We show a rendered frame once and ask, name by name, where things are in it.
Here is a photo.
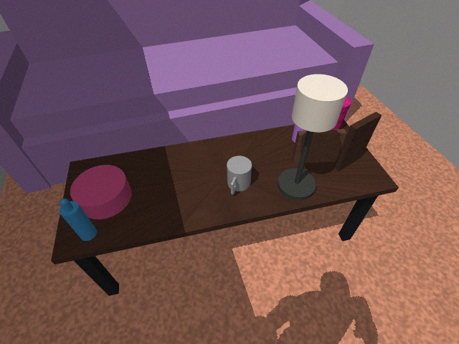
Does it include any desk lamp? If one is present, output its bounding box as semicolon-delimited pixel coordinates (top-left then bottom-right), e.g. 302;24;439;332
278;74;348;201

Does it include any sofa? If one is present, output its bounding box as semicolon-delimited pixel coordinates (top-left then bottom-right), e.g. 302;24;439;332
0;0;374;194

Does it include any coffee table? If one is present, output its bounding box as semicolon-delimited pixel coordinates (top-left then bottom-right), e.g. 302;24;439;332
51;120;399;296

